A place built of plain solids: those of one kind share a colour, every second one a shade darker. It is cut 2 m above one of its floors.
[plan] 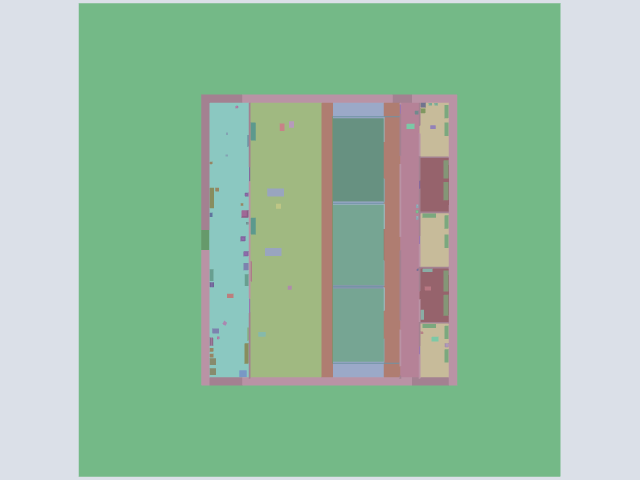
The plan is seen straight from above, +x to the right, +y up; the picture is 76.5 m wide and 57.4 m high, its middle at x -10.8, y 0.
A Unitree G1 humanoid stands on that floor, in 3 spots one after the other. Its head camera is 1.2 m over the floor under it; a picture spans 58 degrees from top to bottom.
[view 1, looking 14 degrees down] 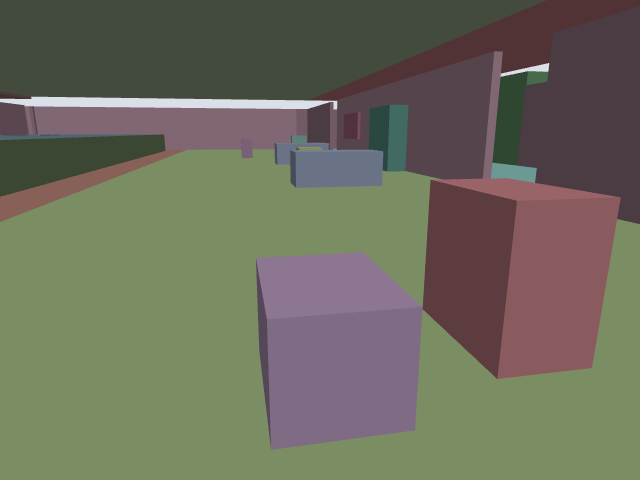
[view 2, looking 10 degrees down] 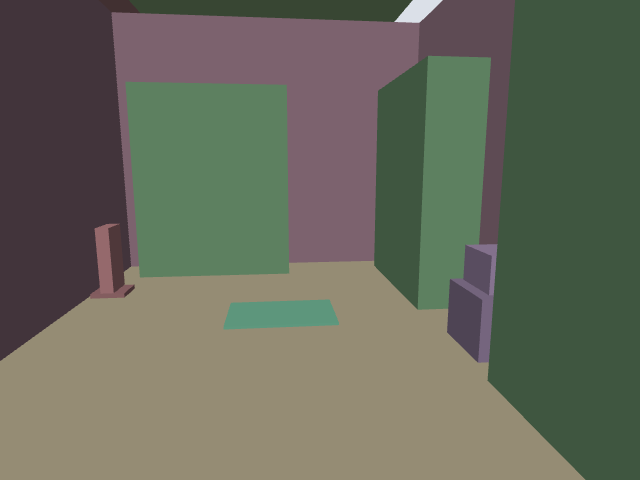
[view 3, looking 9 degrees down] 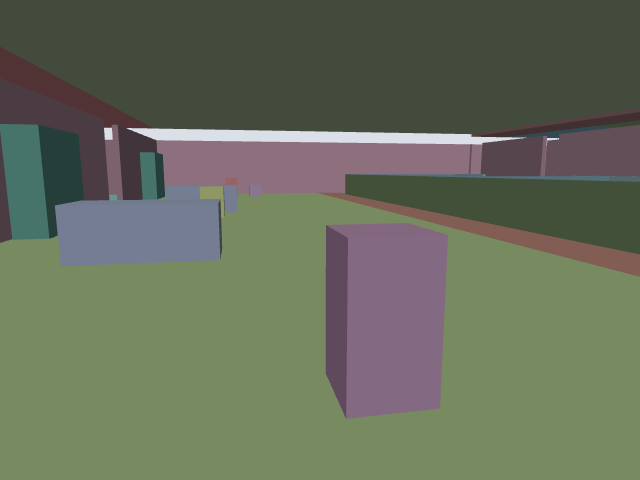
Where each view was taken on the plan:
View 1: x -13.81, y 15.65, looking -101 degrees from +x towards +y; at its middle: floor_yard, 4.96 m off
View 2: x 2.91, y -15.20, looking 84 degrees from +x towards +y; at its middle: wall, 5.31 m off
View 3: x -15.16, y -7.86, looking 79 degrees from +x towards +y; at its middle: floor_yard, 7.67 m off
